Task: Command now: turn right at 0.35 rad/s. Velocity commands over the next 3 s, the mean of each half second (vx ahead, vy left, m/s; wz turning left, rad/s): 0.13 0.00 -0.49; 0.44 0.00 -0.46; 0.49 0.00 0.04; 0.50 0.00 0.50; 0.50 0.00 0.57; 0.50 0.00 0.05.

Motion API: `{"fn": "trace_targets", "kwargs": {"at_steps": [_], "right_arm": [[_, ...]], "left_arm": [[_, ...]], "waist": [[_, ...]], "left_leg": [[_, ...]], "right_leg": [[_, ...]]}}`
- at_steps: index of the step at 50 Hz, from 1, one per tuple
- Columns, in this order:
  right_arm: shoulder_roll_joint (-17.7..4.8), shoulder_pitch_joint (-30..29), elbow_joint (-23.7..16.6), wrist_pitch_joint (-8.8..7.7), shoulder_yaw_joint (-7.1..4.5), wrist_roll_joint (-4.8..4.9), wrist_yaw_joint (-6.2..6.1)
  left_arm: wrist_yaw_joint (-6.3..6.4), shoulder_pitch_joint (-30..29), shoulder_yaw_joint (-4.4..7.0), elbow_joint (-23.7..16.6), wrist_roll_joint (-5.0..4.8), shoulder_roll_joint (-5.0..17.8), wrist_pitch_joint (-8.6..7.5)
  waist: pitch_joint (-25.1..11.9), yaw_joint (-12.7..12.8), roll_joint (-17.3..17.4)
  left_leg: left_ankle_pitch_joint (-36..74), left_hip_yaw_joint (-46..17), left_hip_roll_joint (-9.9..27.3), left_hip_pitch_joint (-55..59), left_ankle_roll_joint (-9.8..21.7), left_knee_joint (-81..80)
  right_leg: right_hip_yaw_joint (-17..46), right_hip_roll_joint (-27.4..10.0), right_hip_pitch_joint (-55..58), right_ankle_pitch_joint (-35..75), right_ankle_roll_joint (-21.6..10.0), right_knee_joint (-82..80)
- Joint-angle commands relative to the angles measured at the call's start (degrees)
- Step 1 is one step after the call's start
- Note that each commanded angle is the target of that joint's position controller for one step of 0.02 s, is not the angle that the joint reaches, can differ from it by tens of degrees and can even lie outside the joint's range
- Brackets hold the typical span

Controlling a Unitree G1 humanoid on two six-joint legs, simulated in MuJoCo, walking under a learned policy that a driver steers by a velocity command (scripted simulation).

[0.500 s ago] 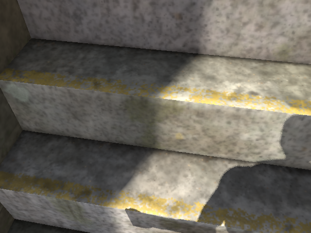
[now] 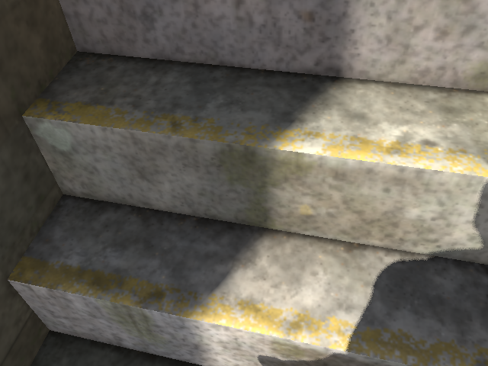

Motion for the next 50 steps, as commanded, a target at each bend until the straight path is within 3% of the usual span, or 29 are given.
{"fn": "trace_targets", "kwargs": {"at_steps": [1, 4, 7, 9, 11, 13, 17, 21, 26, 28, 29, 30, 32, 34, 36, 37, 38, 39, 40, 41, 42, 43, 44, 45, 46, 47, 48, 49, 50], "right_arm": [[-4.8, -6.8, -8.1, -1.66, -1.59, 0.48, -1.81], [-6.7, -2.0, -8.3, -0.55, -2.71, 0.65, -3.47], [-13.2, 5.8, -5.7, -0.49, -5.07, -0.77, -4.08], [-8.5, 0.2, -3.8, -0.22, -3.30, -1.31, -2.56], [-3.3, -4.5, -3.4, 1.10, -0.47, -1.03, -0.86], [-4.8, -3.7, -2.3, -0.43, -0.72, 0.06, -0.57], [-11.2, -5.1, -0.8, -3.76, -2.38, -1.08, -0.97], [-12.8, -10.2, 0.1, -4.36, -2.73, -1.21, 0.28], [-12.3, -10.3, 1.8, -0.88, -3.48, -3.29, 1.01], [-5.2, -2.9, 5.0, 0.74, -2.27, -6.06, 2.46], [1.3, 0.3, 4.2, 1.10, -0.33, -5.80, 4.27], [0.0, 2.7, 5.4, -0.06, 0.24, -4.13, 4.87], [-0.1, -11.1, 5.9, -2.49, 0.41, -1.58, 2.74], [-2.6, -19.3, -0.1, -4.64, 0.39, -0.40, 0.35], [-0.6, -22.3, -5.2, -3.78, 2.18, -0.13, 0.09], [-8.3, -35.6, -7.8, -3.76, 0.38, -2.40, -0.81], [8.7, -43.6, -16.5, -9.02, 7.48, -6.98, 0.82], [-6.1, -39.9, -12.0, -4.78, 1.98, -2.60, -0.56], [6.6, -34.3, -14.9, -8.02, 7.54, -5.00, 1.01], [-8.3, -22.7, -8.5, -2.72, 2.06, -2.25, -0.13], [-2.0, -13.9, -8.5, -4.55, 4.87, -3.59, -0.25], [-1.3, -3.6, -4.5, 1.45, 1.58, 0.06, 0.04], [-1.7, 12.7, 4.1, 5.32, 0.37, -2.13, 2.07], [-1.2, 18.3, 11.3, 7.79, 0.50, -2.67, 4.03], [-2.5, 5.1, 11.4, 8.27, -0.03, -3.95, 6.16], [-6.7, -13.6, 7.2, 4.56, 1.45, 0.66, -1.02], [-6.9, 20.0, 17.9, 1.94, -0.42, -11.11, 4.23], [-10.3, -12.3, 11.3, 0.24, -1.93, -3.51, -0.61], [-6.2, 12.6, 17.9, -1.92, -0.35, -4.92, 5.06]], "left_arm": [[1.69, 0.4, 3.10, -4.6, 0.40, 7.7, -0.29], [3.83, 0.3, 3.34, -5.2, -0.32, 7.7, -1.35], [3.47, -2.4, 3.88, -4.6, 0.43, 9.0, -1.50], [2.60, -3.3, 3.41, -3.0, -0.57, 7.6, -1.13], [1.74, -8.4, 2.41, -4.1, -1.30, 8.2, -0.13], [0.17, -6.0, 2.10, -2.5, -1.28, 8.2, 0.87], [-1.73, -3.9, 1.12, 1.5, 0.18, 7.7, 1.61], [-2.49, 1.1, 0.81, 5.7, 2.39, 9.8, 2.35], [-1.25, 7.1, 1.15, 9.8, -0.33, 9.9, -0.50], [1.32, 17.4, 3.02, 15.3, 0.19, 10.9, -2.20], [2.35, 26.6, 4.59, 17.4, -0.47, 17.5, -2.31], [1.40, 33.8, 5.67, 20.5, -0.25, 19.6, -1.53], [-0.71, 35.3, 2.56, 25.2, 3.07, 9.1, -0.83], [-1.11, 28.2, -0.37, 25.8, 3.51, 4.6, 0.37], [-0.80, 24.9, -1.76, 28.4, 4.88, 2.8, 0.44], [3.29, 45.9, -1.30, 33.6, 2.67, 6.0, 0.19], [5.97, 42.1, -1.03, 31.5, -0.62, 0.5, -0.55], [5.36, 44.4, -0.41, 32.1, -0.15, 9.9, -0.35], [9.04, 34.5, -0.20, 28.5, -1.03, 1.3, -0.84], [4.11, 9.8, 0.68, 18.5, -0.55, 14.3, 0.12], [8.63, 8.3, 0.80, 16.1, 0.72, 5.5, -0.32], [3.03, 7.3, 1.68, 17.0, 1.85, 17.8, 1.43], [1.02, 3.2, 1.64, 13.1, 4.20, 15.6, 2.59], [0.41, 5.7, 0.80, 13.5, 1.01, 11.6, 4.12], [-1.67, 28.5, -1.09, 18.4, -0.55, -0.8, 7.73], [2.67, 15.3, 3.53, 7.5, -3.36, 5.8, -0.80], [-2.14, 30.1, -1.36, 10.3, -4.15, -4.6, 3.67], [1.24, 16.1, 2.77, 1.8, -6.21, 6.6, -1.24], [-1.37, 4.6, -1.00, -2.8, -3.42, 5.8, 2.09]], "waist": [[-5.2, 0.5, -5.5], [-7.3, -2.3, -3.1], [-8.1, -6.9, 7.4], [-5.6, -1.1, 0.3], [-7.1, -1.0, -1.6], [-8.5, -0.4, -0.2], [-6.4, 1.6, -0.4], [-4.9, 3.3, -0.8], [-4.9, 3.5, 0.7], [-7.1, 2.7, -8.9], [-9.1, 0.5, -20.3], [-8.7, 6.3, -20.0], [5.0, 11.9, -17.5], [0.1, 6.7, -6.6], [0.4, 4.0, -10.1], [-11.7, 14.3, -5.0], [-7.0, 14.6, 2.8], [-21.7, 11.7, -15.3], [-14.9, 8.0, -4.3], [-21.0, -2.2, -12.7], [-17.6, -4.3, -10.1], [-19.2, -11.4, -16.0], [-14.7, -13.2, 1.2], [-3.9, -9.1, 9.1], [1.2, 7.7, 8.4], [11.5, 10.0, 19.7], [-18.3, 8.2, 1.9], [3.2, 14.6, 9.6], [-25.0, 4.9, -1.9]], "left_leg": [[7.7, -5.6, 2.9, 6.2, 6.4, -3.0], [15.8, -9.4, 6.3, 17.1, 10.5, -6.8], [15.4, -29.4, 26.0, 26.2, 23.8, -22.0], [6.4, -17.6, 19.2, 14.1, 16.2, -21.6], [3.1, -8.1, 14.9, 11.9, 13.8, -21.7], [-2.6, -6.8, 15.2, 12.6, 12.1, -24.9], [-5.0, -0.6, 15.8, 6.2, 10.3, -30.4], [-1.1, 3.8, 17.9, 5.7, 12.5, -30.8], [5.1, 6.4, 18.6, 17.1, 14.1, -18.3], [10.1, 10.9, 12.8, 6.7, 10.0, 10.1], [-1.6, 12.3, 5.0, -14.7, 4.0, 30.1], [-9.9, 1.1, 0.0, -36.2, 1.7, 53.8], [-6.9, -8.4, -4.2, -68.8, 6.8, 99.9], [-6.3, -5.6, 0.0, -70.6, 10.9, 104.1], [-17.3, -6.3, 0.1, -72.5, 12.4, 111.4], [-32.5, -4.5, -3.4, -78.9, 9.6, 110.5], [-19.6, 5.5, -2.7, -68.9, -0.3, 87.9], [-44.3, -2.8, -3.9, -71.3, 5.6, 83.1], [-21.2, 1.5, -4.5, -45.5, -1.1, 60.7], [-24.2, -4.3, -2.1, -22.4, 7.9, 27.5], [0.3, 2.4, -9.0, 20.3, 0.7, 11.8], [-1.7, -9.6, -5.1, 18.8, 1.3, -9.3], [27.4, -3.8, -5.2, 30.9, -0.1, -30.3], [45.3, -5.1, -0.1, 24.2, -1.9, -57.0], [46.8, -5.5, 8.2, 35.9, 0.3, -50.0], [105.9, 3.0, 14.9, 35.5, -1.7, -27.1], [105.0, -5.1, 28.2, 64.3, 11.3, -10.8], [105.9, 0.9, 20.7, 62.1, 4.5, -8.3], [83.8, -1.9, 26.1, 70.2, 9.3, -2.8]], "right_leg": [[13.7, -8.8, -3.9, 14.3, -11.5, -7.4], [10.5, -4.8, -14.6, 12.0, -8.7, -1.4], [4.3, -0.7, -35.6, -11.2, 0.9, 46.5], [6.2, -1.4, -39.9, -1.5, -0.8, 72.4], [3.5, 0.3, -43.7, 0.8, -1.8, 68.7], [1.6, -2.6, -43.2, -0.8, -1.8, 65.2], [-3.8, -6.4, -35.5, 3.1, -2.9, 57.5], [-2.3, -7.9, -20.7, -1.0, -5.3, 36.0], [-7.1, -3.0, -6.7, 6.6, -4.8, -6.7], [0.7, -1.4, 7.4, 17.6, -8.3, -13.8], [22.5, -12.6, 18.3, 44.7, -20.1, -11.5], [40.6, -20.6, 29.0, 22.7, -24.8, -16.2], [37.7, -17.4, 25.0, 2.2, -18.5, -13.8], [30.9, -18.4, 19.1, 21.8, -16.7, -12.0], [25.7, -18.3, 11.9, 30.8, -16.3, -13.9], [35.5, -16.9, 31.7, 66.1, -17.8, -1.1], [30.2, -11.8, 42.5, 76.3, -9.2, -8.6], [29.1, -14.2, 41.0, 91.9, -14.5, 2.7], [28.8, -10.2, 35.9, 96.2, -6.2, -9.8], [19.8, -7.5, 6.3, 90.5, -11.2, -4.9], [22.2, -3.3, -11.6, 101.6, -0.9, -13.8], [26.9, -5.3, -13.1, 96.0, -15.1, -4.5], [22.2, -0.3, -4.3, 97.0, -14.0, 1.8], [14.8, 7.8, -1.2, 43.2, -11.0, 25.0], [11.8, 10.8, -22.9, -9.1, -6.3, 54.3], [4.8, 22.2, -51.4, -47.7, 7.1, 115.7], [14.0, 11.3, -62.9, -13.0, -7.3, 100.6], [4.7, 9.9, -78.7, -45.2, 5.1, 115.0], [3.6, 6.8, -84.0, -25.3, -6.5, 104.6]]}}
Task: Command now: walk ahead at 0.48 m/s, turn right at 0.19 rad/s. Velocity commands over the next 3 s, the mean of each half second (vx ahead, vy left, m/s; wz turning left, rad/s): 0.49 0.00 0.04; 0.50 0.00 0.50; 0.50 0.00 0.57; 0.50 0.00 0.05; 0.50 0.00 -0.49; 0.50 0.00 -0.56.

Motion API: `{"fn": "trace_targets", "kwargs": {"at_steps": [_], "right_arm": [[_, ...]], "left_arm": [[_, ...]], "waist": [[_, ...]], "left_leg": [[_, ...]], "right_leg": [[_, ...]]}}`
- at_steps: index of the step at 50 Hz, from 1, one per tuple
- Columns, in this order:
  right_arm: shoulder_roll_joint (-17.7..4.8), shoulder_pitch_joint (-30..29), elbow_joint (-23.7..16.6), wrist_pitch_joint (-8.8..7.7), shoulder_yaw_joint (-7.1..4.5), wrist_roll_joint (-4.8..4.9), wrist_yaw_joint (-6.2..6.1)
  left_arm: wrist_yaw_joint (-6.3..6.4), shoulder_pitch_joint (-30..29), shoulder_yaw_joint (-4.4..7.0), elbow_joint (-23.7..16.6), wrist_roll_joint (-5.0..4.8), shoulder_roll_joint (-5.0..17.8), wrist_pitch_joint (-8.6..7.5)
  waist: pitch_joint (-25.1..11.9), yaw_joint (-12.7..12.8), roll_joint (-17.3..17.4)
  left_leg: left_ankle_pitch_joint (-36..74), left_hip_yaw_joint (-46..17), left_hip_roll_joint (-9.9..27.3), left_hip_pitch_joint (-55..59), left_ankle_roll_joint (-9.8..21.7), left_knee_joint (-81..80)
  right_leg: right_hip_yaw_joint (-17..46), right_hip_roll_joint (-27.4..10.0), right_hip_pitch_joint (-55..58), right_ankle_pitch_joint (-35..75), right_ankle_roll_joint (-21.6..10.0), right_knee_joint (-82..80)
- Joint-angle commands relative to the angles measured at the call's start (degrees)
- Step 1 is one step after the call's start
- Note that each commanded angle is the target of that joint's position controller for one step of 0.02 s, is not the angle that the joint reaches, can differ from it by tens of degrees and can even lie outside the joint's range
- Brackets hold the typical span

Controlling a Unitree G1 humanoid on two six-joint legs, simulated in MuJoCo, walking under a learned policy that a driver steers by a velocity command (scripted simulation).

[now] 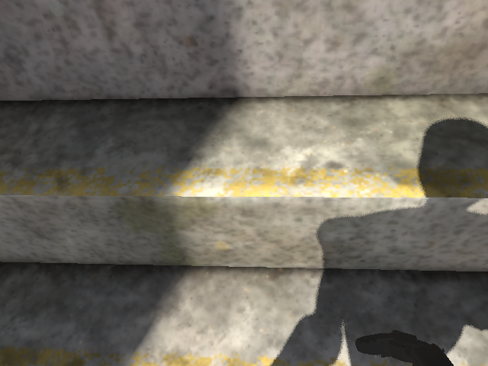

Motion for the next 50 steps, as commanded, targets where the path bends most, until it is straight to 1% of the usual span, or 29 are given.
{"fn": "trace_targets", "kwargs": {"at_steps": [1, 3, 4, 5, 6, 7, 8, 9, 10, 11, 14, 19, 20, 22, 23, 26, 29, 32, 35, 36, 37, 42, 44, 45, 46, 47, 48, 49, 50], "right_arm": [[-10.2, 32.8, 14.1, -2.95, -2.98, -0.96, 3.80], [-17.7, 16.1, 7.0, -1.48, -7.37, -2.47, 1.53], [-18.6, 7.3, 3.4, -0.19, -8.60, -2.02, 2.60], [-21.6, 3.3, 0.9, 1.82, -9.60, -1.23, 3.75], [-23.2, 6.5, 5.3, 2.44, -10.50, 2.09, 5.12], [-13.9, 1.6, -4.2, -3.70, -7.94, 9.63, -3.10], [-11.7, 8.7, -0.1, -5.78, -6.00, 13.48, -5.19], [-10.0, 16.3, 1.6, -7.03, -5.26, 13.04, -5.11], [-8.8, 15.6, 0.5, -6.68, -4.58, 9.12, -2.49], [-7.1, 10.3, -2.8, -5.60, -3.42, 3.56, -0.77], [-2.3, 9.9, -6.3, -4.02, -2.55, 0.81, -1.35], [3.9, 18.7, -6.1, -0.11, -0.73, 3.32, -5.91], [-10.1, 23.8, -2.5, 2.39, -3.31, 6.80, -1.75], [-10.7, 34.5, 4.9, 5.23, -4.86, 4.60, 1.96], [-10.3, 33.4, 6.9, 5.13, -5.73, 4.40, 2.65], [-3.9, 31.1, 9.5, 2.89, -5.72, 5.14, 2.12], [-1.9, 28.5, 9.4, 2.40, -4.36, 2.51, 0.15], [-1.7, 28.8, 8.5, -1.14, -3.20, 3.39, 0.06], [-0.9, 38.2, 13.1, -4.14, -2.95, 2.97, 0.87], [-9.8, 35.1, 10.7, -3.05, -5.03, 3.84, -0.27], [-10.5, 39.1, 12.0, -1.50, -5.25, 2.98, -1.16], [-9.5, 51.3, 16.8, -2.23, -5.54, 3.81, -1.72], [-4.9, 63.9, 24.2, -1.39, -4.02, 1.88, -3.16], [-3.9, 60.3, 24.7, -1.32, -3.97, 1.10, -3.57], [-4.1, 50.7, 21.2, -2.53, -4.06, 0.98, -3.24], [-8.7, 52.3, 17.5, -3.06, -4.90, 2.39, -4.25], [-11.7, 39.8, 12.3, -3.31, -5.14, 3.85, -3.87], [-16.6, 34.9, 9.2, -2.82, -5.72, 4.44, -1.31], [-18.9, 33.5, 7.3, -2.42, -7.27, 0.97, -0.23]], "left_arm": [[-3.02, -13.2, -2.36, -14.1, -0.18, -0.1, 0.03], [-1.89, -13.8, -2.55, -16.9, -0.13, -1.2, 2.17], [-2.11, -20.3, -2.61, -20.5, 1.36, 1.6, 3.77], [-3.13, -22.5, -1.63, -22.2, 2.46, 3.1, 7.12], [-5.00, -24.5, -4.75, -25.5, 1.71, -2.4, 10.55], [5.64, -0.2, 1.39, -9.2, 1.26, 9.7, 4.94], [8.50, 10.9, 2.28, -2.9, 1.91, 10.4, 3.59], [9.13, 12.0, 3.28, -0.2, 2.64, 13.2, 3.16], [8.59, 1.2, 4.35, -1.2, 4.23, 16.3, 3.14], [8.60, -6.5, 3.24, -1.7, 3.88, 12.1, 2.41], [8.29, -14.1, 2.57, 1.3, 1.42, 6.5, -2.67], [7.27, -14.3, 1.31, 5.2, 1.26, 6.0, -7.22], [-0.02, -33.9, -2.03, -5.9, 4.85, 0.2, -6.28], [-2.10, -47.1, -0.71, -12.0, 2.22, 7.6, -3.09], [-1.82, -44.2, -0.87, -13.3, 1.47, 6.8, -2.12], [-1.58, -38.0, 0.86, -11.5, 2.49, 8.2, -1.22], [-1.97, -29.3, 0.35, -6.6, 2.26, 6.5, -0.62], [-2.51, -27.4, 1.21, -5.6, 3.45, 9.6, 0.49], [-3.67, -30.1, 1.45, -5.2, 5.29, 5.0, 2.17], [-3.11, -30.3, 0.63, -7.9, 4.94, 3.8, 0.36], [-2.46, -36.8, -0.46, -8.2, 4.51, 1.4, -2.01], [1.25, -38.7, -0.03, -4.6, 2.90, 6.3, -5.86], [2.14, -55.5, -2.42, -15.3, 2.17, 3.9, -6.62], [2.47, -57.1, -4.40, -20.0, 1.90, 1.6, -6.66], [3.15, -55.0, -5.14, -23.0, 1.73, 1.3, -6.68], [3.34, -59.1, -3.25, -25.3, 3.94, 8.4, -6.93], [3.66, -50.4, -2.80, -25.8, 6.77, 9.4, -5.05], [3.15, -40.5, -3.32, -22.8, 6.97, 3.8, -1.59], [1.66, -30.1, -1.65, -17.4, 2.82, 3.7, 1.24]], "waist": [[-7.7, -3.5, -1.4], [0.9, 3.8, 0.7], [-1.2, 7.2, -5.2], [-4.3, 10.6, -1.3], [-3.0, 13.9, 5.8], [-7.0, 7.9, 3.4], [-10.0, 9.1, 2.3], [-10.9, 5.6, -11.2], [-15.1, 0.0, -33.9], [-8.8, -4.9, -29.2], [5.8, -11.1, -8.2], [13.2, -16.0, -6.8], [8.7, -17.2, -15.7], [-2.0, -23.6, -11.6], [-3.0, -20.6, -6.5], [-1.2, -15.2, -9.0], [1.4, -9.4, -10.0], [2.0, -9.7, -9.1], [-1.9, -12.8, -3.7], [-3.9, -12.8, 2.7], [1.4, -18.1, -0.7], [4.6, -21.4, 3.1], [4.6, -25.4, 0.8], [3.6, -24.0, -1.3], [5.7, -18.8, -4.2], [-3.8, -18.0, -8.1], [-9.2, -8.8, -7.9], [-15.9, -3.8, 0.4], [-9.9, -1.6, 0.2]], "left_leg": [[70.8, 5.7, 20.0, 44.6, 10.1, 24.6], [55.5, 12.9, 12.3, 7.5, 9.6, 7.4], [63.6, 11.0, 10.2, -10.1, 11.4, 0.5], [90.4, 9.8, 10.2, -21.0, 15.2, -0.4], [108.3, 2.9, 17.9, -11.4, 19.8, 1.2], [105.7, 12.1, 12.8, -8.4, 10.5, 10.4], [114.6, 9.7, 14.3, -8.4, 11.5, 31.0], [90.3, 5.6, 9.1, -14.3, 9.3, 47.2], [24.2, 5.5, -4.4, -15.9, 9.0, 64.7], [13.0, -3.2, -9.0, -21.5, 7.4, 86.9], [12.2, -4.8, -8.2, -38.8, 5.0, 103.7], [12.9, -11.3, -10.0, -58.5, 3.8, 113.7], [15.1, -15.4, -8.5, -61.6, 7.6, 108.2], [16.9, -3.4, -8.4, -38.3, 5.0, 105.3], [14.8, -1.9, -6.0, -35.5, 3.1, 99.8], [7.0, 1.4, -2.2, -31.2, -1.2, 74.5], [-11.6, -0.6, -1.5, -35.5, -3.0, 49.4], [-11.7, 1.3, -4.0, -31.8, 2.2, 23.4], [-0.8, -11.1, -2.7, -14.6, 10.3, 18.7], [0.1, -31.0, 7.0, -9.5, 21.1, 15.4], [-6.2, -39.8, 9.8, -6.6, 24.3, 12.2], [21.7, -38.6, 14.6, 18.0, 18.2, 20.5], [27.3, -33.2, 14.3, 31.5, 9.5, 25.3], [29.9, -30.4, 15.6, 27.1, 8.2, 21.9], [26.5, -27.8, 14.8, 15.3, 7.7, 16.8], [52.1, -22.4, 7.0, 11.2, 7.2, 20.6], [76.3, -20.4, 3.0, -0.8, 5.3, 22.2], [89.3, -28.8, 5.9, -16.7, 14.7, 17.2], [94.9, -26.6, 4.7, -22.0, 16.6, 15.2]], "right_leg": [[-5.2, -4.7, -51.1, -7.1, -5.6, 22.5], [-12.8, -8.0, -27.2, 0.1, -5.9, 1.1], [-18.8, -9.2, -10.0, 10.8, -6.2, -20.7], [-20.6, -7.4, 6.0, 21.7, -4.8, -26.1], [-21.2, -3.8, 3.7, -1.8, -1.1, -41.0], [-14.6, -5.2, 27.8, 6.1, -3.7, -35.8], [-14.1, 0.7, 34.7, -2.7, -4.4, -44.6], [3.2, -5.4, 38.5, -4.7, -8.7, -63.3], [30.6, -12.8, 31.9, -23.3, -12.9, -89.0], [41.1, -13.9, 22.4, -31.4, -14.8, -98.5], [24.6, -15.9, 15.0, -14.6, -9.8, -86.6], [8.8, -22.6, 18.4, -0.2, -2.3, -90.1], [0.5, -18.7, 7.9, 3.0, -4.1, -92.7], [-6.3, -21.4, -5.0, 9.4, -9.2, -101.2], [-5.1, -24.1, -2.5, 8.8, -10.1, -104.2], [-9.1, -26.9, 11.3, 19.1, -12.7, -107.3], [-4.3, -32.6, 34.6, 19.8, -16.7, -103.8], [-5.0, -32.0, 46.7, 17.5, -16.6, -98.1], [-13.3, -24.6, 35.1, 25.7, -11.8, -77.6], [-14.6, -18.2, 26.3, 24.8, -4.7, -73.9], [-13.4, -15.8, 15.5, 24.7, -2.7, -64.9], [-2.7, -10.5, -31.4, 2.3, -3.0, 15.9], [0.2, -12.4, -57.7, -16.2, -7.9, 26.2], [1.1, -13.4, -59.1, -23.0, -9.2, 26.8], [1.1, -15.4, -50.4, -22.9, -9.3, 14.2], [-7.6, -13.3, -32.8, -22.4, -9.0, -3.5], [-8.3, -13.1, -8.2, -15.8, -9.9, -38.7], [-9.6, -9.2, 21.1, -10.2, -2.3, -56.3], [-9.5, -7.6, 35.0, 11.4, -0.6, -65.1]]}}
Over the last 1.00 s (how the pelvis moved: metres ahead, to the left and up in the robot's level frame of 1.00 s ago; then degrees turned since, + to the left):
0.09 -0.07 0.03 -19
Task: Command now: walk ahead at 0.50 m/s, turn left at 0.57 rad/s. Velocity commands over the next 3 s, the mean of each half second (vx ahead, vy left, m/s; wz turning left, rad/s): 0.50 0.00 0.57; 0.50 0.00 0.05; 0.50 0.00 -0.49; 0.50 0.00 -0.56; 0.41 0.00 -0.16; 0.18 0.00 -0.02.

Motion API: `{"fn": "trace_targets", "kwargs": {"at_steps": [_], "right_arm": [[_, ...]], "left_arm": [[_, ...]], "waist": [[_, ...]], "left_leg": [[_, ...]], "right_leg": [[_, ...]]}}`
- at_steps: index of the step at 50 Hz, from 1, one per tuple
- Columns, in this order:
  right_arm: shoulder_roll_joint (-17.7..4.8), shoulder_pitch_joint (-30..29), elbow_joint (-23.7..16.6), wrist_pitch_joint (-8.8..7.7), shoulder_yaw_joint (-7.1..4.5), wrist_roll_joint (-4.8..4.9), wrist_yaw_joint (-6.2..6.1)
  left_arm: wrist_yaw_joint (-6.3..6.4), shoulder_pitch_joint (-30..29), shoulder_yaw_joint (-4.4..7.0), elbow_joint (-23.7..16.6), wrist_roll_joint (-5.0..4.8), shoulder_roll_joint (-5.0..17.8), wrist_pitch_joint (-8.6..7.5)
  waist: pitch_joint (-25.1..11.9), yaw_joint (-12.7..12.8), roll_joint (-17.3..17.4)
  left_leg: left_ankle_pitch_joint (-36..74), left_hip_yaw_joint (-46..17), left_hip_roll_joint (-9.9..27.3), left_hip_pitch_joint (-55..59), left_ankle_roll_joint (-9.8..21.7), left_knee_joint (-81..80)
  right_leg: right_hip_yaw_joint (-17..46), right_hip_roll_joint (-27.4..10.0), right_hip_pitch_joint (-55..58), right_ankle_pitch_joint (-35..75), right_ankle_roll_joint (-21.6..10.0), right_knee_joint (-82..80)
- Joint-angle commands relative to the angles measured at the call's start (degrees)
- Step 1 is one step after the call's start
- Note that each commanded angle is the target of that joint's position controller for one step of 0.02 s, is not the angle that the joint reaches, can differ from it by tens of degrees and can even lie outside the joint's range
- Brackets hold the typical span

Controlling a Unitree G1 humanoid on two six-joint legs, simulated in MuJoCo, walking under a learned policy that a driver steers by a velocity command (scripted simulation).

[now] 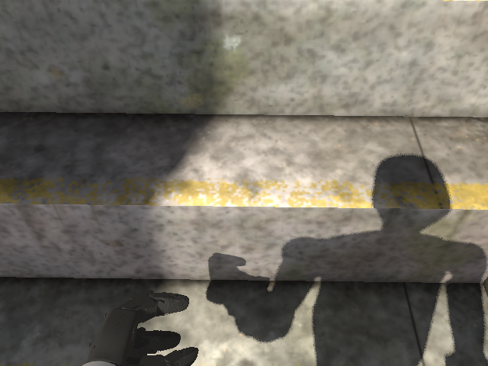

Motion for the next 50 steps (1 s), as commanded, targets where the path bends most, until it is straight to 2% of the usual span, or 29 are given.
{"fn": "trace_targets", "kwargs": {"at_steps": [1, 2, 3, 4, 6, 7, 9, 10, 15, 18, 21, 22, 23, 26, 27, 28, 29, 31, 32, 34, 35, 38, 41, 42, 43, 44, 45, 47, 50], "right_arm": [[-16.2, -22.2, -13.2, -3.76, -6.25, 3.81, -3.36], [-16.2, -22.9, -17.4, -5.11, -6.61, 4.58, -3.55], [-5.2, 0.6, -12.9, -0.99, -3.05, -9.72, -0.53], [-4.1, -2.9, -11.7, 0.89, -2.50, -2.83, 0.37], [-1.9, 1.3, -15.6, 3.22, -2.45, 0.73, -0.80], [-6.5, -6.4, -20.4, 1.58, -4.18, 0.33, -2.08], [2.1, -1.7, -19.6, 3.01, 2.89, 2.17, -0.24], [-8.1, -14.5, -24.3, 3.24, -3.70, -0.90, -2.50], [-8.4, 22.6, -14.5, 7.37, -0.48, -8.96, 1.66], [-18.0, -5.9, -24.8, 8.93, 0.04, -4.19, 3.02], [-11.7, 8.7, -17.0, 3.35, 2.77, -5.35, -1.14], [-11.2, 3.7, -19.7, -0.22, -0.54, 0.29, -2.58], [-0.8, 8.4, -9.9, 2.91, 7.39, -7.61, 3.16], [-9.8, 1.5, -10.3, 5.09, 7.48, -3.92, 14.74], [-23.1, -6.3, -20.5, 1.72, -2.38, 0.97, 1.96], [-23.6, 5.2, -12.9, 1.83, 3.90, -5.24, 7.61], [-25.2, 3.1, -10.1, 1.83, 0.68, -1.11, 5.81], [-22.8, -3.0, -14.0, 1.54, -2.76, 3.29, -2.23], [-17.4, -0.6, -11.9, 0.53, 2.56, -2.33, 2.98], [-22.7, -3.4, -14.8, 2.27, -3.46, 4.89, -3.96], [-22.0, -4.2, -14.2, 1.79, -0.52, -3.62, 5.11], [-18.1, -3.5, -14.7, 4.24, -1.38, -3.35, 8.36], [-18.5, -8.8, -19.5, 2.96, -1.86, 1.51, -3.20], [-15.4, -9.3, -20.8, 5.76, 0.59, -2.36, 6.38], [-14.9, -14.2, -24.3, 3.93, -1.40, 0.39, -0.84], [-16.0, -11.1, -23.4, 7.72, 0.50, -3.29, 7.23], [-16.3, -5.5, -24.4, 4.33, -1.43, -0.39, -0.01], [-27.5, 8.6, -17.2, 5.33, -3.73, -6.04, 7.73], [-28.1, -8.8, -21.4, 1.36, -3.73, -6.77, 3.94]], "left_arm": [[3.50, 13.9, 3.11, -1.6, -4.53, 10.6, -1.79], [4.55, 25.1, 3.93, 3.4, -4.82, 11.0, -3.35], [-3.11, 35.6, 6.12, 8.1, -2.31, 21.1, 4.19], [-5.44, 30.4, 5.04, 7.0, 2.10, 14.3, 4.76], [-4.11, 6.5, -0.31, 0.8, -1.53, -3.1, 4.72], [5.57, -2.9, 5.11, 5.1, 0.69, 5.0, -0.88], [6.70, 0.6, -0.29, -2.7, 1.32, -6.8, -1.19], [7.41, 5.2, 6.19, 7.5, 1.96, 9.1, -5.29], [4.00, -7.6, 1.39, -14.0, 0.40, 5.5, -3.08], [-2.11, 12.3, -1.89, -7.3, 4.42, 2.5, 1.97], [-1.15, -2.5, -1.25, -9.8, 2.79, 3.0, -1.91], [3.95, -18.6, 0.06, -17.5, -1.08, 2.7, -2.54], [1.73, -8.5, -3.11, -18.1, -0.38, 1.1, 0.21], [-4.36, 8.1, -4.26, -19.8, -3.99, 4.5, 7.72], [4.65, 19.1, -1.03, -12.5, -3.92, -2.2, 2.43], [3.26, 19.1, -1.62, -17.4, -6.10, 10.5, 4.24], [1.97, 16.2, -1.25, -13.7, -4.43, 5.4, 4.82], [7.46, 0.6, -0.67, -10.7, -4.54, -2.0, 2.68], [2.65, 2.9, -1.52, -14.6, -5.54, 6.1, 3.44], [7.67, 11.0, -0.37, -4.7, -4.44, -3.0, 3.15], [2.99, 12.7, 1.58, -12.3, -3.49, 13.4, 4.68], [0.47, 11.0, 0.50, -10.2, -1.61, 8.1, 7.97], [8.72, 25.7, 1.31, 2.7, -4.07, -1.2, 5.46], [3.40, 15.3, 2.37, -13.2, -3.80, 12.5, 5.57], [7.33, 16.9, 2.54, 0.9, -3.07, 1.7, 5.29], [1.25, 4.8, 0.41, -19.0, -2.09, 11.3, 6.27], [7.19, 10.6, 2.62, -2.7, -3.81, 1.8, 4.75], [-1.33, 21.4, -1.18, -10.1, -4.86, 3.1, 6.23], [-3.47, 27.0, -0.92, -9.5, -3.13, 5.6, 3.30]], "waist": [[-4.2, 16.3, -3.8], [-13.8, 17.5, -9.6], [-27.4, 7.5, -34.3], [-8.2, 9.5, -9.7], [6.7, -3.1, 2.0], [8.9, -12.0, -3.1], [5.8, -4.0, 1.6], [13.2, -7.9, -2.4], [7.9, -12.4, -5.2], [2.3, 1.7, 16.2], [9.9, -8.4, -11.0], [14.5, -11.0, -12.4], [15.9, 0.5, 0.1], [-5.1, 11.6, -6.7], [-10.8, 12.7, -6.8], [-15.0, 12.2, -3.9], [0.3, 9.1, 7.3], [1.5, 1.7, -11.6], [1.9, 2.8, 1.7], [-2.8, 5.9, -12.5], [3.0, 9.9, 8.4], [5.9, 8.4, 5.4], [-2.3, 9.5, -12.0], [11.7, 15.3, 5.5], [4.0, 7.7, -6.7], [17.6, 10.9, 3.7], [4.0, 1.9, -3.3], [13.2, 3.8, 19.4], [12.0, 10.5, 0.5]], "left_leg": [[80.4, 6.1, -5.2, 0.4, 2.8, 14.4], [64.9, 13.6, -13.5, -20.9, -6.8, 29.9], [-2.1, 4.1, -9.5, -21.0, 1.7, 57.7], [-4.3, 1.4, -5.6, -26.9, 6.4, 79.9], [-17.8, 4.0, -5.8, -35.1, 8.4, 79.9], [-7.8, 10.5, -5.9, -20.4, 0.7, 73.3], [-3.6, 12.0, -8.2, -26.3, 4.2, 72.4], [-9.6, 18.9, -9.5, -28.3, -1.2, 76.3], [-1.2, 13.4, 0.0, -6.3, -0.4, 34.1], [24.5, 2.8, -0.6, -6.9, 12.0, 23.6], [9.6, -5.4, 0.6, 4.3, 8.2, 16.0], [11.7, 15.3, -2.8, 7.0, 4.3, -9.6], [14.9, 16.4, -3.6, -3.9, 5.4, -14.2], [40.5, 14.3, 4.3, -6.3, 12.3, -3.7], [47.3, 15.2, 5.5, 14.2, 3.4, 1.2], [32.5, 3.2, 15.4, -11.0, 20.9, -7.1], [-2.0, -15.9, 26.9, -8.7, 26.5, -18.3], [9.1, 3.1, 13.6, 15.5, 10.3, -11.8], [17.2, 1.9, 16.9, 4.4, 17.3, -18.0], [33.4, 18.1, 6.5, 6.4, 4.3, -3.7], [39.9, 11.6, 6.7, -1.8, 18.0, -4.5], [33.6, 16.3, 9.0, 10.9, 20.3, -3.3], [19.3, 27.8, 2.8, 11.6, 4.0, -5.1], [19.9, 20.4, 2.8, 9.0, 14.0, 5.1], [15.6, 30.3, 0.7, 17.3, 5.6, -5.1], [16.3, 17.7, 5.2, 7.0, 17.4, 7.9], [2.5, 27.1, 3.0, 31.3, 8.3, -7.5], [11.9, 5.2, 24.5, 37.8, 21.1, -3.3], [-20.5, -2.4, 35.0, 22.9, 18.4, -15.7]], "right_leg": [[-8.3, -2.9, 44.9, 35.7, 4.5, -48.6], [-0.7, -3.6, 71.7, 54.7, -0.6, -54.4], [40.6, -31.4, 61.1, 106.0, -13.9, -50.4], [30.9, -27.9, 41.9, 82.5, -8.6, -46.4], [8.5, -18.8, 30.2, 47.9, 2.9, -49.8], [6.8, -15.2, 22.6, 19.6, 6.4, -51.0], [-15.2, -6.0, 20.8, 37.5, 11.9, -57.5], [7.2, -16.4, 30.7, 25.3, 6.8, -58.6], [-8.5, -10.6, 24.4, 56.8, 12.1, -38.2], [-0.4, 0.4, 5.8, 24.6, 1.0, -2.4], [4.6, -2.8, -15.8, 33.1, 2.5, 6.3], [-5.1, -5.4, -7.3, 10.4, 4.9, -0.3], [-7.4, -3.2, -1.9, 26.0, -3.7, -8.4], [6.6, -3.1, 16.4, 31.6, 3.0, -11.5], [-9.4, -3.3, 32.2, 32.7, 5.9, -16.4], [3.1, -3.3, 24.7, 16.1, 9.4, -5.6], [5.8, -5.4, 13.4, 3.8, 12.3, -4.8], [-11.0, -4.8, 9.4, 7.4, 7.3, -12.5], [-2.4, 0.1, 4.7, -4.6, 7.0, -8.5], [-8.5, 0.6, 28.7, 3.5, 3.0, -22.2], [10.7, -1.8, 17.4, 1.3, 3.1, -21.3], [5.1, 0.8, -1.0, 2.5, 2.3, -21.5], [-5.8, 8.1, 24.7, 19.3, 8.1, -25.5], [14.8, 0.2, -3.8, 0.0, 1.1, -26.3], [-1.4, 9.3, 11.7, 15.9, 6.8, -31.2], [15.4, 0.5, -16.9, 11.0, -0.9, -21.5], [-1.7, 9.8, -5.0, 17.3, 9.7, -22.5], [2.8, 4.0, -48.1, 4.9, 8.4, 30.6], [6.5, -3.8, -47.1, 17.2, 6.3, 52.1]]}}
Over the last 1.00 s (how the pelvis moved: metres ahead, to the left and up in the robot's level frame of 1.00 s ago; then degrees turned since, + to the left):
0.22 -0.07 0.23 12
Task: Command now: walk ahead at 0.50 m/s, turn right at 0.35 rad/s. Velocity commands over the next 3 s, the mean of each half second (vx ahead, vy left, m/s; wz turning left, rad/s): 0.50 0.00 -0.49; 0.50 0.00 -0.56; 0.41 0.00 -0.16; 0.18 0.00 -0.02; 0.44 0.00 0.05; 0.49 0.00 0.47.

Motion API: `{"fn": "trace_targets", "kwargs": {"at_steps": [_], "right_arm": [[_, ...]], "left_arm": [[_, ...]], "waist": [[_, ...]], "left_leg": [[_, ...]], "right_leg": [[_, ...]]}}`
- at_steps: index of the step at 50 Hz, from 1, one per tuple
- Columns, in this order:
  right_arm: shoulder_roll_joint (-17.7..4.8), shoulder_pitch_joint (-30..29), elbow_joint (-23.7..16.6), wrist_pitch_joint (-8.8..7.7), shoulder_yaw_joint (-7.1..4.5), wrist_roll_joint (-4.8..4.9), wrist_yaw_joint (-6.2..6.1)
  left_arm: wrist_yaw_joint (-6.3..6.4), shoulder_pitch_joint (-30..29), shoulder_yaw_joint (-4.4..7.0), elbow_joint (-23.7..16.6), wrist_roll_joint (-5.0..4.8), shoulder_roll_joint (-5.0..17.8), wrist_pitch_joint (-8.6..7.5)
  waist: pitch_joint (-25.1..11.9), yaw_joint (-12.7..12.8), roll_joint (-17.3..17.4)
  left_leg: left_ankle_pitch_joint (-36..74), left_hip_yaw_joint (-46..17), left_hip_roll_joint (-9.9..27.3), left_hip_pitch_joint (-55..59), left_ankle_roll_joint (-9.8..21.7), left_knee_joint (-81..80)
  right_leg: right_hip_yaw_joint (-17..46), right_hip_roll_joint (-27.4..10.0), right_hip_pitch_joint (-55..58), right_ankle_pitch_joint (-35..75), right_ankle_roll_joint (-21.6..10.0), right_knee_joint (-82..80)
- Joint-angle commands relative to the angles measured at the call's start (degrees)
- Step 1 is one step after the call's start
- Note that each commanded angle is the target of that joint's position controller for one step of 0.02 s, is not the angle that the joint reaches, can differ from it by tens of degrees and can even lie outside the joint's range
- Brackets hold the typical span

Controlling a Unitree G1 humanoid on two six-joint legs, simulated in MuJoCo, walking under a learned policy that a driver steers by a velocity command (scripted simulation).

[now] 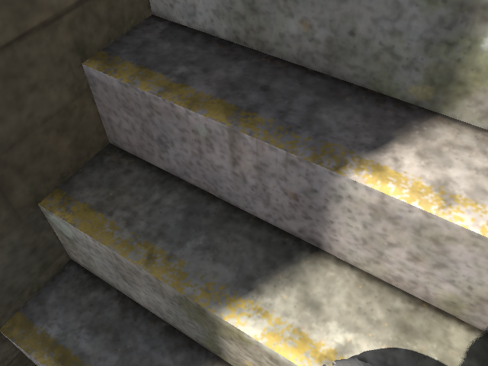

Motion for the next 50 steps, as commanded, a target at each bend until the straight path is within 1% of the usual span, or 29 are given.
{"fn": "trace_targets", "kwargs": {"at_steps": [1, 2, 3, 4, 5, 6, 8, 9, 10, 12, 13, 14, 15, 16, 18, 20, 24, 25, 26, 28, 31, 36, 39, 41, 43, 45, 46, 47, 50], "right_arm": [[-9.9, 6.8, 1.3, -2.96, -3.13, 0.43, -2.33], [-7.2, 4.3, 1.6, -4.21, -2.17, -0.25, -2.85], [-7.4, -5.8, -2.3, -7.11, -3.19, 5.36, -6.71], [-3.9, -3.3, 3.2, -6.34, 0.14, 0.55, -3.41], [-6.2, -12.6, -0.6, -6.72, -2.39, 6.38, -7.58], [-10.8, -7.1, 4.4, -5.02, -1.79, 2.08, -3.03], [-22.9, -12.5, 5.1, -1.00, -6.46, -1.44, -0.16], [-17.7, -0.5, 7.5, 0.56, -4.82, -3.48, 1.29], [-17.7, 1.8, 9.0, 1.71, -5.31, -3.32, 0.39], [-11.0, -11.1, 7.6, 4.05, -5.00, -1.16, -1.22], [-4.5, -12.5, 8.9, 5.67, -5.02, 3.04, -1.17], [10.5, -18.9, -3.3, -0.55, -0.06, 9.42, -4.73], [5.6, -14.6, 3.7, 3.35, -0.77, 5.63, -0.68], [15.4, -19.0, -4.2, -1.31, 1.85, 6.60, -2.65], [10.4, -6.5, -1.2, -2.15, 1.00, 5.96, -1.75], [5.6, -12.6, -1.4, -0.98, -0.32, 5.42, -2.65], [10.9, -25.8, -4.7, -3.35, 0.68, 4.62, -2.06], [-2.6, -35.1, -5.2, -2.22, -0.04, 9.40, -5.55], [4.3, -37.5, -8.0, -1.76, 1.02, 7.42, -6.73], [13.6, -35.2, -10.7, -1.89, 4.73, 6.01, -8.38], [9.4, -27.5, -8.8, -2.11, 3.58, 6.04, -7.97], [10.7, -33.3, -8.6, -0.58, 2.94, 5.26, -4.95], [11.3, -29.6, -9.3, 0.02, 1.74, 6.27, -5.41], [9.4, -29.1, -9.8, 1.51, 0.62, 5.56, -7.15], [7.9, -17.1, -4.6, -0.64, -0.27, 6.36, -6.84], [-2.7, 1.2, 3.5, -4.12, -3.54, 7.46, -4.02], [-2.8, -1.3, 5.2, -3.45, -3.55, 3.60, -3.30], [4.5, -8.3, 7.4, -2.95, -0.80, 3.27, -2.05], [11.0, -10.7, 8.7, -2.55, 1.89, 5.96, -2.82]], "left_arm": [[-3.64, -7.0, -0.64, -8.2, 0.33, -0.3, -2.28], [-4.17, -10.1, -0.45, -8.6, -0.29, -0.4, -2.39], [6.57, -19.3, 2.04, -5.7, -2.04, 0.2, -3.51], [-1.82, -17.9, -0.09, -14.0, -0.85, 3.0, -1.29], [6.07, -9.1, 1.93, -2.8, -1.61, -0.6, -2.42], [-2.61, -19.1, 0.57, -14.8, -3.07, 5.7, -0.21], [-5.30, -8.4, -0.85, -13.2, -3.78, 2.9, 0.59], [-4.41, -6.9, -0.40, -8.5, -4.58, 5.2, 2.16], [-4.13, 2.3, 0.52, -4.7, -3.13, 5.1, 3.27], [-5.67, 14.6, 1.66, 1.3, 0.87, 6.1, 3.55], [-7.06, 12.3, 0.72, 2.5, 4.12, 3.3, 3.70], [4.02, -2.9, 3.08, 11.5, -0.22, -2.2, 0.91], [-3.15, 24.0, 1.11, 7.4, 5.36, 5.8, 2.29], [7.45, 1.7, 3.45, 12.8, 1.59, -1.3, -0.88], [11.57, -3.1, 4.32, 10.6, 0.11, -0.1, -2.88], [9.46, -8.5, 5.77, 13.0, -0.30, 1.7, -5.26], [9.37, 3.5, 7.95, 18.4, -0.96, 2.0, -7.86], [1.57, 8.9, 3.33, 13.8, 3.52, -1.5, -8.35], [0.06, 25.4, 2.28, 21.6, 5.06, -8.9, -7.47], [-1.94, 27.2, 3.54, 24.8, 3.01, -4.3, -6.11], [-2.13, 9.3, 6.56, 18.8, 1.75, 5.1, -8.53], [-2.18, 14.9, 5.49, 22.6, 0.61, 0.9, -9.74], [-1.38, 1.5, 5.30, 16.0, 0.47, 0.8, -10.67], [-0.48, -3.0, 6.86, 13.3, -3.33, 5.1, -11.39], [-2.19, 2.9, 7.18, 17.1, -0.29, 3.8, -9.67], [-7.96, 25.8, 5.64, 20.8, 3.89, -8.1, -9.00], [-9.06, 18.4, 5.45, 18.1, 4.55, -5.8, -7.86], [-8.26, 8.8, 4.72, 18.3, 3.10, -5.0, -7.01], [-4.65, -2.2, 4.18, 13.7, -2.66, -2.9, -6.65]], "waist": [[8.5, -2.0, -2.5], [8.6, -1.0, -2.3], [5.5, -5.6, -2.9], [10.1, 3.5, -3.8], [3.4, 0.5, -2.9], [7.6, 8.6, 10.4], [1.8, 13.7, 11.9], [-7.3, 4.1, 4.4], [-14.8, 7.9, 14.1], [-17.1, 14.9, 3.2], [-12.0, 11.7, -2.0], [-11.2, -2.6, -14.0], [-12.3, 9.8, -14.9], [-9.6, -7.5, -18.1], [-7.1, -10.8, -9.8], [-0.2, -9.8, -9.8], [2.2, -3.3, -3.9], [11.1, 10.6, -23.4], [4.2, 11.1, -17.5], [-4.3, 3.8, -1.6], [-4.1, -4.0, -11.3], [-3.4, -0.3, -10.0], [-2.7, -5.8, -14.1], [-1.7, -6.4, -18.2], [-3.6, -7.5, -12.3], [-15.3, 3.0, 11.1], [-4.8, -3.6, 11.7], [3.3, -2.3, 2.4], [2.7, -3.2, -6.7]], "left_leg": [[-4.9, -21.7, 28.7, 16.0, 13.3, -19.7], [-2.1, -15.3, 24.2, 13.3, 10.2, -20.6], [13.4, -3.3, 18.3, 13.4, 5.7, -23.6], [11.4, -2.6, 15.6, -6.3, 7.9, -28.5], [25.0, 6.9, 12.5, -0.6, 2.4, -26.1], [62.9, 0.9, 15.4, -19.5, 14.6, -29.1], [121.0, 2.4, 20.6, 1.0, 20.8, -16.8], [127.8, -1.8, 20.1, 5.0, 22.7, -11.6], [127.2, -0.4, 18.7, 9.2, 24.8, -7.5], [69.9, 2.5, 10.5, -1.6, 18.3, 9.5], [47.3, 3.8, 3.6, -8.7, 16.3, 25.9], [32.3, -2.6, 1.4, -11.8, 5.8, 33.3], [38.2, -10.6, -3.6, -27.2, 12.0, 65.9], [22.2, -12.0, -10.2, -19.4, -2.7, 67.5], [18.4, -15.2, -9.5, -20.9, -8.5, 68.5], [19.6, -14.5, -9.8, -24.9, -6.3, 66.1], [15.2, -12.4, -11.3, -37.1, -3.2, 69.8], [-6.1, -25.3, -10.2, -61.9, 3.5, 88.2], [-13.7, -23.8, -11.7, -72.5, 6.9, 89.9], [-2.2, -18.6, -5.8, -74.3, 4.7, 78.6], [10.6, -7.0, -3.4, -49.1, -0.3, 80.7], [10.7, -7.2, -2.1, -51.4, -0.3, 68.6], [13.5, -0.1, -3.4, -15.2, -5.7, 40.6], [5.4, -2.2, -5.2, -11.2, -14.4, 18.1], [12.7, -8.2, -2.5, -2.6, -12.4, -1.9], [48.9, -30.3, 12.6, 27.4, 9.8, 5.9], [11.8, -49.9, 21.9, 27.9, 11.9, -6.8], [-15.8, -44.6, 20.3, 14.9, 5.6, -8.5], [-1.9, -26.9, 12.9, -2.0, -1.6, -10.5]], "right_leg": [[1.1, -8.8, -34.2, 3.4, -2.3, 22.8], [-2.5, -9.4, -31.6, 5.8, -3.7, 22.5], [-4.1, -6.7, -9.1, 3.7, -1.9, 3.9], [-7.7, -11.4, -3.7, 13.4, -8.5, -4.3], [-5.6, -5.9, 18.2, 9.6, -4.4, -20.0], [-15.4, -2.1, 20.6, 5.6, -3.1, -15.8], [-16.6, 3.1, 17.6, 8.8, -1.7, -36.0], [-12.3, 5.9, 22.3, 11.5, -3.5, -42.3], [-12.3, 8.2, 25.2, 17.9, -3.1, -42.0], [-4.5, 4.7, 34.9, 26.1, -3.6, -60.3], [-0.6, 5.4, 30.8, 19.1, -5.5, -71.4], [4.7, 7.7, 47.2, 14.4, -7.0, -67.0], [27.2, -0.5, 37.1, 22.0, -16.0, -79.5], [32.4, 0.9, 50.6, 13.2, -9.5, -92.0], [46.2, -5.1, 44.9, 1.9, -10.1, -104.2], [45.1, -5.3, 42.5, 4.3, -13.4, -98.5], [45.9, -7.6, 54.7, 8.0, -15.9, -99.6], [34.7, -8.0, 50.0, 11.7, -13.9, -83.8], [34.5, -8.9, 64.4, 26.1, -14.2, -85.3], [38.3, -10.1, 63.4, 26.2, -10.1, -91.0], [36.2, -5.1, 26.9, 8.1, -7.2, -100.7], [39.2, -6.1, 34.6, 11.4, -10.6, -97.4], [35.5, -7.2, 21.7, 9.4, -14.0, -105.1], [44.0, -11.2, 38.4, 19.0, -17.5, -104.4], [38.2, -7.1, 50.4, 46.0, -13.8, -85.0], [22.1, 7.6, 17.3, 23.2, -7.7, -39.5], [23.5, 7.1, -11.4, 21.1, -8.1, -11.8], [20.5, 0.5, -19.0, 32.4, -11.3, 10.3], [16.1, -4.4, -12.2, 47.9, -15.5, 8.2]]}}
Over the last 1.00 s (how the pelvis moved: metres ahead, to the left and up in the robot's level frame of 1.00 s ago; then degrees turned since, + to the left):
-0.01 -0.02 -0.01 21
